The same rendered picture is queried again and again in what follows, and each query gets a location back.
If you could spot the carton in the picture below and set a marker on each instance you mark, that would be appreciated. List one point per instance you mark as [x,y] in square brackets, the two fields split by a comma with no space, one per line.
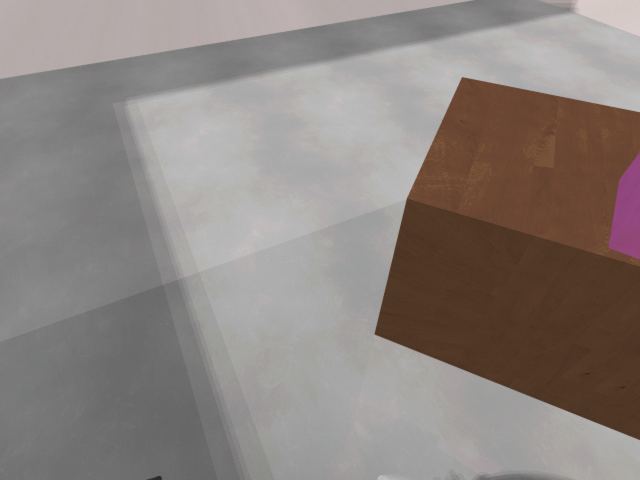
[625,232]

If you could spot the pedestal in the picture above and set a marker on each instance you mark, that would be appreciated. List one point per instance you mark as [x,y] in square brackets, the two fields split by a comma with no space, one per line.
[502,265]

